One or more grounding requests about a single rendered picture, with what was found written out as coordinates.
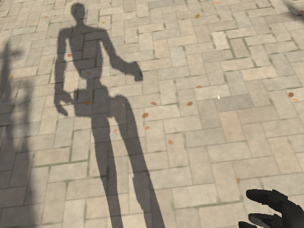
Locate robot right hand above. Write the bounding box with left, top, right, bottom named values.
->
left=238, top=189, right=304, bottom=228

